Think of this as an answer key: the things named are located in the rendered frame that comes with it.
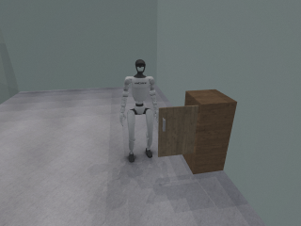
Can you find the handle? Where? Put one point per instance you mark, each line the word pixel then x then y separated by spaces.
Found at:
pixel 164 125

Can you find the robot right upper arm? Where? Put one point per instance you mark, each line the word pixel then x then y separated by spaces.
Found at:
pixel 127 81

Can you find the cupboard door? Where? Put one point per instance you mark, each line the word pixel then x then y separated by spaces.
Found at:
pixel 180 132

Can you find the left robot hand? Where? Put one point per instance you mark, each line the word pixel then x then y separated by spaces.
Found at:
pixel 156 111

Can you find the robot right forearm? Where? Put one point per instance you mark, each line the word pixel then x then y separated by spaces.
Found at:
pixel 123 103

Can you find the left robot thigh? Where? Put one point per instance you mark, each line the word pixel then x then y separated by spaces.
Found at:
pixel 149 122

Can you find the robot left upper arm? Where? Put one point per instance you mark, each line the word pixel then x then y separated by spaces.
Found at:
pixel 152 85

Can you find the robot left forearm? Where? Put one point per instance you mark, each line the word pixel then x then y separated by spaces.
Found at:
pixel 154 101

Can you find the left robot foot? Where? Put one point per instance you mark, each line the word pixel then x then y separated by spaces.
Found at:
pixel 148 153

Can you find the right robot hand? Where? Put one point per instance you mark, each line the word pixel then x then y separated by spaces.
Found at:
pixel 121 116

